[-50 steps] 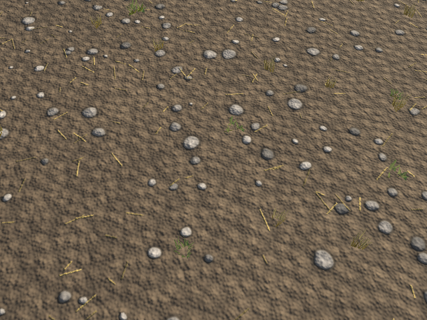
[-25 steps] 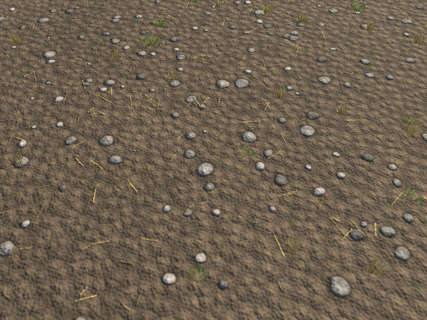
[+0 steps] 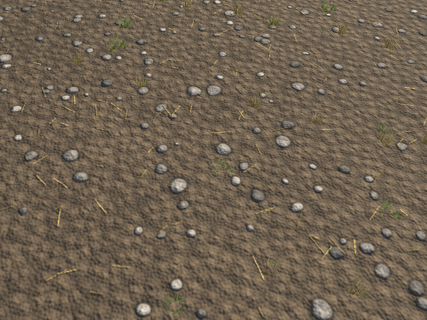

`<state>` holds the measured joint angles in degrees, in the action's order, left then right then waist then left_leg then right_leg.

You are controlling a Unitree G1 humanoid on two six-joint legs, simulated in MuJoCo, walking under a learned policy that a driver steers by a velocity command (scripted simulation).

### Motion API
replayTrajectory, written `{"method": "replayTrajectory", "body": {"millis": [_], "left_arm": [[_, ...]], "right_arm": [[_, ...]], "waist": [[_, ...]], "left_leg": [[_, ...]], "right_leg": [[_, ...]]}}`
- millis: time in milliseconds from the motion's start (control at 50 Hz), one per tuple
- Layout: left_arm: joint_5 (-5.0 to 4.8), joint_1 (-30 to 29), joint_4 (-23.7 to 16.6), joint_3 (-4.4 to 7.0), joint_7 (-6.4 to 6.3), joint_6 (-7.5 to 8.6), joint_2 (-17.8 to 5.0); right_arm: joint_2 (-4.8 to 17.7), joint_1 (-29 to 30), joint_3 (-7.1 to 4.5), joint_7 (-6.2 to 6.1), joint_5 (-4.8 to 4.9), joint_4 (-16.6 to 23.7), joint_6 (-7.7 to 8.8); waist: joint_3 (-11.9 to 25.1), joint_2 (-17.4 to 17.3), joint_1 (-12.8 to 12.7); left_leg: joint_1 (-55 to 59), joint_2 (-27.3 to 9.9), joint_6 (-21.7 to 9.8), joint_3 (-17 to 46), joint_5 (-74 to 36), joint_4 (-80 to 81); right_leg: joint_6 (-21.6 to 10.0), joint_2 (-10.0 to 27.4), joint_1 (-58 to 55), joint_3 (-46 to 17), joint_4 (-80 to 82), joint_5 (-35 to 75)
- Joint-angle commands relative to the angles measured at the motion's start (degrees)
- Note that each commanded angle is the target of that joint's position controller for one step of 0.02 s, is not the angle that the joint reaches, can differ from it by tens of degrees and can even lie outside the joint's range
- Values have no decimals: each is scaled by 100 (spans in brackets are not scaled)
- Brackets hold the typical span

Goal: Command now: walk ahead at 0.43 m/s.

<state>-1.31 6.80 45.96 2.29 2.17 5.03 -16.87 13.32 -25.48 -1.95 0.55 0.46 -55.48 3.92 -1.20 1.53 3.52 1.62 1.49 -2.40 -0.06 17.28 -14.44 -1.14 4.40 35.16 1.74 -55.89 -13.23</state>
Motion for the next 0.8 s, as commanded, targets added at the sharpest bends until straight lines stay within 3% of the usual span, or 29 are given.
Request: {"method": "replayTrajectory", "body": {"millis": [20, 80, 120, 160, 180, 200, 220, 240, 260, 280, 300, 340, 360, 400, 460, 540, 640, 680, 720, 740, 760, 780, 800], "left_arm": [[32, -1158, -748, -118, 88, 85, 93], [-36, -1393, -907, -60, 67, 55, -180], [-38, -1311, -937, 15, 65, 62, -386], [-14, -665, -791, 149, 26, 42, -630], [-20, 182, -532, 271, -18, 9, -804], [-12, 1111, -286, 364, -82, -36, -981], [159, 1735, -146, 470, -107, -60, -1497], [124, 1692, -110, 358, -54, -48, -1163], [63, 1136, -155, 267, -42, -16, -865], [65, 722, -221, 218, -37, 9, -691], [123, 394, -232, 191, -10, 50, -589], [215, 110, -220, 152, 20, 130, -413], [188, 126, -175, 151, 28, 169, -393], [159, 261, -55, 168, 2, 216, -485], [144, 620, 94, 210, -110, 189, -673], [70, 1043, 253, 225, -201, 112, -813], [32, 1604, 523, 239, -215, -49, -856], [21, 1623, 566, 267, -235, -122, -915], [22, 1467, 540, 293, -253, -179, -1010], [34, 1357, 511, 267, -255, -212, -962], [109, 1345, 394, 169, -265, -201, -756], [143, 1947, 232, -31, -209, -73, -128], [68, 1833, 324, -11, -187, 69, -288]], "right_arm": [[997, 133, -155, -144, -6, 343, 41], [1148, -112, -204, -164, 57, 228, 97], [1154, -59, -232, -155, 82, 208, 93], [1268, 50, -287, -151, 26, 233, 28], [1229, 100, -278, -155, -12, 257, -40], [1121, 89, -226, -170, -69, 334, -69], [370, -595, -37, -124, -98, 470, -3], [368, -653, 2, -72, 26, 365, 145], [917, -40, -162, -32, 209, 564, 233], [1032, 452, -179, -39, 258, 702, 276], [953, 647, -185, -79, 189, 746, 275], [786, 406, -208, -124, 77, 663, 130], [683, 336, -193, -137, 58, 640, 62], [681, 578, -203, -164, 10, 751, -16], [707, 1290, -207, -168, -62, 1012, 13], [534, 2078, -129, -85, -29, 1229, 122], [540, 2877, -69, 91, 51, 1571, 197], [644, 2895, -87, 160, 63, 1663, 229], [849, 2422, -170, 178, 65, 1577, 250], [1057, 1661, -290, 151, 55, 1352, 255], [1406, 621, -424, 96, -2, 1093, 245], [2037, -50, -588, 61, -93, 961, 199], [1559, -155, -459, 77, -33, 922, 173]], "waist": [[-510, -575, 81], [-658, -786, 48], [-593, -788, -136], [-20, -926, -545], [500, -893, -969], [1059, -742, -1354], [1983, 743, -1041], [2455, 1314, -1000], [1285, 901, -922], [611, 410, -777], [249, 45, -551], [191, 301, -196], [173, 295, -140], [-4, 239, -124], [-184, 48, -313], [-253, 4, -631], [-385, 37, -909], [-315, 154, -803], [4, 321, -469], [485, 267, -53], [1310, 70, 355], [2189, -1238, 218], [2466, -1478, 326]], "left_leg": [[-435, -1104, -820, 588, -2288, 817], [-419, -1348, -758, 566, -2078, 1022], [10, -1523, -630, 493, -2789, 747], [383, -1540, -472, 336, -4689, -188], [224, -1346, -350, 165, -5336, -1212], [-743, -1154, -198, 109, -4601, -2554], [-2835, -223, 127, -6, -1474, -4963], [-3547, 202, 116, 769, 1420, -6081], [-4162, -161, 36, 811, 1174, -6481], [-4121, -476, -58, 618, 656, -6291], [-3891, -730, -62, 518, 231, -5917], [-3217, -1012, -39, 582, -171, -5468], [-3121, -1046, 7, 544, -204, -5322], [-3352, -1102, 121, 474, -478, -4909], [-3996, -1142, 311, 450, -1413, -3918], [-3835, -900, 362, 191, -2422, -2456], [-4006, -691, 253, 105, -2092, -1616], [-3900, -613, 99, 110, -1631, -1418], [-3102, -380, -95, -73, -1227, -1271], [-2020, -206, -271, -235, -1335, -1095], [-303, -687, -579, 231, -1519, -1386], [2083, -2181, -1495, 2775, -866, -1274], [2351, -2496, -1725, 4192, -363, -452]], "right_leg": [[171, -114, 211, 230, 1480, 1005], [64, -261, -328, 128, 2265, 1489], [-135, -299, -478, 16, 2539, 1464], [-372, -532, -1282, 133, 2470, 1145], [-532, -700, -2304, 268, 2476, 1044], [-735, -293, -3815, -146, 2291, 979], [-1552, 1243, -5836, -2741, 2637, -322], [-1846, 1787, -5860, -4820, 3963, -1416], [-1554, 1613, -4947, -4228, 4210, -1843], [-1372, 1410, -3973, -3334, 4313, -1433], [-1270, 1174, -3126, -2675, 4452, -743], [-1212, 830, -2280, -1936, 4740, -72], [-1272, 770, -2101, -1744, 4860, 92], [-1330, 710, -1929, -1408, 5061, 274], [-1336, 702, -2251, -1183, 5169, 595], [-1110, 534, -2566, -709, 5119, 900], [-1090, 846, -3541, -721, 4690, 1197], [-1005, 1030, -3915, -804, 4397, 1643], [-868, 1010, -4061, -737, 3807, 2940], [-730, 747, -3893, -501, 2905, 3757], [-549, 466, -3021, -279, 1518, 3232], [-92, -467, -566, 56, -750, 849], [-84, -741, 372, -728, -1606, -1961]]}}
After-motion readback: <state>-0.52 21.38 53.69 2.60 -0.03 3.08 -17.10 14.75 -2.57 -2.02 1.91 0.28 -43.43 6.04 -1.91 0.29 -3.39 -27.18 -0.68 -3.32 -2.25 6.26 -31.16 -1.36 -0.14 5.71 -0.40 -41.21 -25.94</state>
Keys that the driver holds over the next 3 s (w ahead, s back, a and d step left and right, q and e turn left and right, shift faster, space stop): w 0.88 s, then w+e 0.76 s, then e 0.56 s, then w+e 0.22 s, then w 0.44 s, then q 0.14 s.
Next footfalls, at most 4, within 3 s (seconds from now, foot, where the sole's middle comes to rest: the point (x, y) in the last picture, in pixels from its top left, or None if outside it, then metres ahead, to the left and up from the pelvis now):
0.20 right None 0.30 -0.14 -0.78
0.76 left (173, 287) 0.59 0.10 -0.78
1.30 right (244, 210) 0.88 -0.16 -0.78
1.76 left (214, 143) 1.21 -0.07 -0.78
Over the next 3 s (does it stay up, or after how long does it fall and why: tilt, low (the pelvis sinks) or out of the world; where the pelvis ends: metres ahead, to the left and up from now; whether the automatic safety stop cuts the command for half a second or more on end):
stays up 1.26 -0.35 0.00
